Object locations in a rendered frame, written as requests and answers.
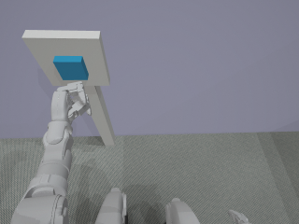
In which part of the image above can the right robot shin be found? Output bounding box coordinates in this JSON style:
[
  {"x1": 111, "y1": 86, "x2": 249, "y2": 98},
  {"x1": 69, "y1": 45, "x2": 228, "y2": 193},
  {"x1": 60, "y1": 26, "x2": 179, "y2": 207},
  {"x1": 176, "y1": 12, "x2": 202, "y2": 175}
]
[{"x1": 171, "y1": 198, "x2": 180, "y2": 202}]

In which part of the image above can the right robot thigh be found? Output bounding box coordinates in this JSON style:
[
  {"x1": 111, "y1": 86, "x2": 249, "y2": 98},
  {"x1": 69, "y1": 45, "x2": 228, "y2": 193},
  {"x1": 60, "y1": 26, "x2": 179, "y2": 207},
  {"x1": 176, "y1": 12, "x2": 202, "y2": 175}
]
[{"x1": 165, "y1": 201, "x2": 200, "y2": 224}]

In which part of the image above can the panel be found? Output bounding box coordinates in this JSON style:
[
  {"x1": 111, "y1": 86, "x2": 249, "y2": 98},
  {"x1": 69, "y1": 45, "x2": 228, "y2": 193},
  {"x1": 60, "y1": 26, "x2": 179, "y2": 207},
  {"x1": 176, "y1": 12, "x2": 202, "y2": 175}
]
[{"x1": 22, "y1": 30, "x2": 116, "y2": 147}]

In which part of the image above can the robot left hand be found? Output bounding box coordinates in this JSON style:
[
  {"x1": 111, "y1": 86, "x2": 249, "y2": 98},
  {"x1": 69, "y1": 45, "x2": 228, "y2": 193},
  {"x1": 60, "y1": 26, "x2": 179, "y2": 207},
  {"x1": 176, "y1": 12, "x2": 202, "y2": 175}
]
[{"x1": 50, "y1": 81, "x2": 92, "y2": 125}]

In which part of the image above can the robot left forearm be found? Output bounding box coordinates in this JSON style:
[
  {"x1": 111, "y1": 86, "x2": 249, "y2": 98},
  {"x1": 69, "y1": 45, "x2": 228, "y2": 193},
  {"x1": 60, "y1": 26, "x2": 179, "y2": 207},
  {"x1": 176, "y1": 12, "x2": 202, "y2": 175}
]
[{"x1": 10, "y1": 120, "x2": 74, "y2": 224}]

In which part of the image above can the robot left upper arm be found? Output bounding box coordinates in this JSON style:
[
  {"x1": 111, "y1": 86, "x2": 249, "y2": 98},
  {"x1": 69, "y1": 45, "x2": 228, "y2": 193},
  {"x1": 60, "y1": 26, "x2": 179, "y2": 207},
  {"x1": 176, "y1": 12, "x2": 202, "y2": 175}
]
[{"x1": 13, "y1": 194, "x2": 69, "y2": 224}]

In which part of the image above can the button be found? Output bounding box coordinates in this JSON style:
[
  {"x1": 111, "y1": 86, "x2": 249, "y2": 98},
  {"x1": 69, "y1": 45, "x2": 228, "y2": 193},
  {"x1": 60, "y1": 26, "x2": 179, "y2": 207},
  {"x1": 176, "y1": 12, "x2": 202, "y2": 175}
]
[{"x1": 53, "y1": 56, "x2": 89, "y2": 80}]

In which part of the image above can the robot right hand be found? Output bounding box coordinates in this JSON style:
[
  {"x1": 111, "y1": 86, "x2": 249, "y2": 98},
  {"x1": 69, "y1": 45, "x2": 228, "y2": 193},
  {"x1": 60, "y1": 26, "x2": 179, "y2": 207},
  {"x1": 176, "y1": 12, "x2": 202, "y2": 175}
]
[{"x1": 228, "y1": 209, "x2": 252, "y2": 224}]

